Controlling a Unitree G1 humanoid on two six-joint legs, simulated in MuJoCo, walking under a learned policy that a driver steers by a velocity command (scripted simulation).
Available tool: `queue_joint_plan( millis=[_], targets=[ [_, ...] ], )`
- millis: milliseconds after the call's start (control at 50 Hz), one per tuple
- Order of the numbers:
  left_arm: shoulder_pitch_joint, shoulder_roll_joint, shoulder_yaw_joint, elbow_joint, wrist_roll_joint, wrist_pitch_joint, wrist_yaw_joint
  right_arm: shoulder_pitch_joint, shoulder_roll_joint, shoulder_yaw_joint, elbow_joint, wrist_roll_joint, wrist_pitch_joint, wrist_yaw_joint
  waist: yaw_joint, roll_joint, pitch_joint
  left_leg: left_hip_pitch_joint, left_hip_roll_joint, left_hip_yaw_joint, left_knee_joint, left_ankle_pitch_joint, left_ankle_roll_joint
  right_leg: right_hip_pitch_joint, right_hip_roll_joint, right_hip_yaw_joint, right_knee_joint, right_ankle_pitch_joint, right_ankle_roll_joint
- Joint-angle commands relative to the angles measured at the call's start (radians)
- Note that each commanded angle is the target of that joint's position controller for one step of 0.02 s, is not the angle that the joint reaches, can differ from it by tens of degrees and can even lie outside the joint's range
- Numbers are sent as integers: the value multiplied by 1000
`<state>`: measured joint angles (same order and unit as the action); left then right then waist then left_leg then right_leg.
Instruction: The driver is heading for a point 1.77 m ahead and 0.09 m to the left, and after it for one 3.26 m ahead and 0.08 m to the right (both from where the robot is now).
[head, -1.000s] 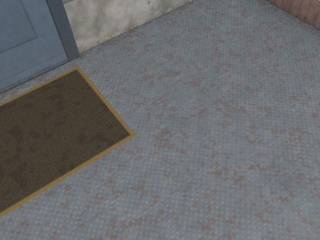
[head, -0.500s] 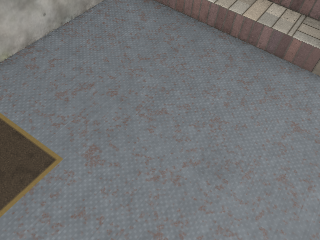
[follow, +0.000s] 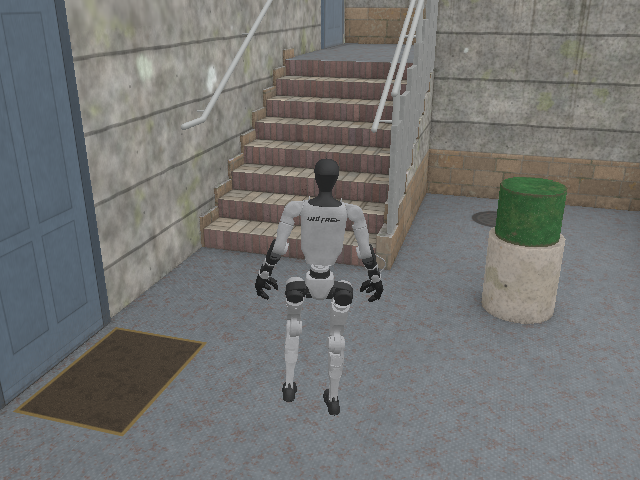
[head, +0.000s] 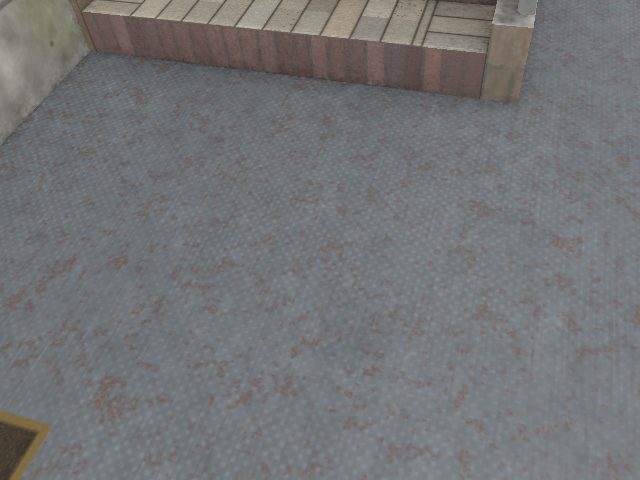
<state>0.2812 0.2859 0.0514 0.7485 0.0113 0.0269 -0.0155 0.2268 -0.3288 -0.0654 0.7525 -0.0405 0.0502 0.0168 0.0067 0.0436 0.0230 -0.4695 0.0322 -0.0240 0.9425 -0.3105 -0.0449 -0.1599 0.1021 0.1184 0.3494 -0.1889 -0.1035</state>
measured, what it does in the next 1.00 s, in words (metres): walks ahead: left foot, then right foot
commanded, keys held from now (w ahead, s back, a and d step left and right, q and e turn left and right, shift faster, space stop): w+e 0.04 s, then w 0.82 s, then w+q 0.14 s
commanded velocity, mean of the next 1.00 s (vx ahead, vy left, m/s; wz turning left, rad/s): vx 0.44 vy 0.00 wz -0.14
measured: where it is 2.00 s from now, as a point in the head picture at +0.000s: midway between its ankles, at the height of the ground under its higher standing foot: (355, 314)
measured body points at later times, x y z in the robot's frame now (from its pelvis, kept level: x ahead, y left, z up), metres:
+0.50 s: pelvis +0.18 +0.05 +0.00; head +0.20 +0.07 +0.45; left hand +0.30 +0.30 -0.14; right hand +0.19 -0.23 -0.12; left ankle +0.15 +0.13 -0.75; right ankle +0.16 -0.09 -0.68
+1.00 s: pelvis +0.45 -0.04 +0.00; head +0.46 -0.05 +0.45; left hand +0.52 +0.22 -0.13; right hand +0.48 -0.30 -0.15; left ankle +0.48 +0.11 -0.67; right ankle +0.45 -0.09 -0.75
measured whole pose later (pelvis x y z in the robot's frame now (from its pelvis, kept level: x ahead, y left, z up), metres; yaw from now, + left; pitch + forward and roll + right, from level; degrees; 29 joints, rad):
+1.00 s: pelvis +0.45 -0.04 +0.00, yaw -5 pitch -1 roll +0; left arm 0.29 0.25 0.03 0.93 0.02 -0.09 -0.01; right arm 0.28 -0.26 -0.04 0.89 -0.03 -0.03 0.03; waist -0.01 0.04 0.05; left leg -0.53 0.06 -0.04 1.08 -0.25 0.06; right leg -0.14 0.08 -0.11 0.31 -0.17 -0.11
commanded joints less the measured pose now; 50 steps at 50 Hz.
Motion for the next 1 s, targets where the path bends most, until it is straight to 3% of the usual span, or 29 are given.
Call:
queue_joint_plan(
  millis=[20, 200, 240, 280, 300, 320, 340, 360, 380, 420, 520, 600, 660, 720, 760, 780, 800, 820, 840, 860, 880, 920, 1000],
  targets=[
    [58, 175, 46, -28, 6, -29, 4, -94, -76, -19, -78, -1, -31, 2, 40, -158, 25, -192, -2, -12, -82, 25, -9, 115, -246, 350, -194, -300, -146],
    [136, 172, 42, 27, 13, -69, 7, -185, -51, 2, -102, 14, -76, 8, 72, -146, 45, -28, -18, 12, -325, 39, 36, 30, -259, 373, -150, -227, -151],
    [109, 175, 41, 30, 10, -75, 7, -133, -48, 4, -93, 20, -86, 3, 32, -140, 51, 117, -29, 20, -401, 49, 60, -45, -252, 368, -122, -182, -127],
    [84, 150, 32, 34, 4, -80, 11, 18, -56, -2, -45, 12, -102, -13, -56, -83, 20, 411, -47, 21, -516, 74, 80, -188, -186, 313, 4, -83, -77],
    [64, 101, 16, 21, -2, -92, 11, 145, -118, -17, -23, 1, -115, -28, -121, 28, -43, 576, 91, -144, -600, -68, 111, -276, -113, 211, 221, -65, -34],
    [68, 40, 0, -12, -15, -101, 9, 238, -240, -43, -9, -6, -113, -34, -134, 246, -109, 707, 315, -561, -760, -396, 207, -463, 40, 32, 513, -263, 10],
    [77, 119, 15, 1, 14, -92, 15, 231, -212, -45, 17, 7, -105, -28, -90, 157, -29, 600, 369, -707, -789, -498, 252, -551, 13, 28, 666, -332, 8],
    [66, 124, 17, 18, 23, -88, 8, 168, -139, -27, 2, 16, -105, -18, -51, 48, 47, 522, 329, -619, -777, -464, 249, -558, -36, 49, 725, -257, 0],
    [52, 110, 13, 28, 24, -89, -5, 114, -91, -16, -6, 20, -110, -12, -27, 11, 73, 468, 276, -503, -782, -339, 235, -539, -71, 33, 720, -185, 7],
    [31, 95, 9, 38, 33, -81, -22, 90, -46, 0, 2, 18, -124, -12, -8, 45, 58, 438, 195, -337, -800, -91, 207, -503, -116, -23, 691, -100, 30],
    [-102, 59, -10, 7, 38, -70, -33, 198, -37, 4, 76, 36, -146, -3, -26, 45, 38, 480, 153, -168, -796, 395, 234, -573, -151, -115, 658, 1, 78],
    [-274, 17, -37, -47, 29, -71, -40, 241, -31, 9, 120, 34, -143, -5, -56, 50, 60, 445, 112, -74, -797, 546, 220, -509, -142, -178, 416, 106, 91],
    [-338, 23, -42, -63, 21, -72, -38, 267, -54, 7, 148, 31, -143, -9, -63, 53, 69, 449, 142, -67, -797, 597, 212, -403, -119, -198, 271, 146, 65],
    [-278, 54, -30, -43, 23, -75, -21, 249, -69, 6, 167, 29, -139, -18, -13, 51, 40, 515, 177, -50, -689, 849, 190, -279, -84, -196, 208, 93, 15],
    [-43, 94, -8, 39, 29, -88, -2, 235, -78, 6, 176, 29, -129, -21, 90, 29, -89, 496, 142, -7, -403, 982, 160, 4, -38, -207, 127, 80, -33],
    [110, 144, 10, 77, 48, -97, 11, 237, -61, 14, 161, 33, -128, -19, 148, -13, -186, 330, 109, 13, -164, 739, 148, 246, -164, -80, 120, 4, -72],
    [192, 247, 38, 82, 69, -94, 21, 344, 65, 42, 125, 57, -127, -10, 102, -244, -344, -6, -39, 75, 235, 77, 104, 544, -492, 396, 90, -111, -194],
    [167, 204, 35, 86, 19, -82, 13, 322, -37, 15, 148, 34, -120, -19, 113, -177, -352, -115, -91, -22, 361, -211, 120, 483, -524, 619, -49, -161, -228],
    [55, 157, 24, 83, 1, -79, 12, 224, -60, 4, 120, 27, -119, -17, 61, -129, -154, -174, -25, -43, 358, -111, 130, 326, -465, 438, -74, -187, -192],
    [-13, 99, 10, 75, 2, -86, 8, 173, -38, 11, 109, 27, -126, -10, 41, -103, -62, -152, 11, -36, 301, -39, 131, 185, -420, 318, -116, -103, -171],
    [-41, 68, 2, 79, 8, -96, 9, 169, -18, 13, 119, 27, -120, -5, 9, -99, -16, -106, 37, -37, 247, -10, 129, 93, -374, 217, -147, -30, -133],
    [-41, 41, -7, 100, 9, -114, 13, 209, 12, 19, 145, 10, -92, 7, -31, -112, 4, -15, 49, -36, 197, 16, 112, -17, -328, 93, -194, 67, -96],
    [20, 62, 1, 142, 5, -143, 13, 105, 18, 13, 116, 13, -68, 21, -32, -95, 48, -124, 60, -37, 134, 139, 93, -7, -310, -38, -262, 143, -79]
  ],
)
